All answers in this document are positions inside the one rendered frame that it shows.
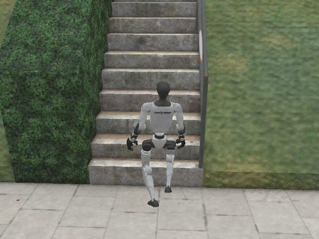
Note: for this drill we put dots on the stairs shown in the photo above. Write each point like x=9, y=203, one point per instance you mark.
x=149, y=41

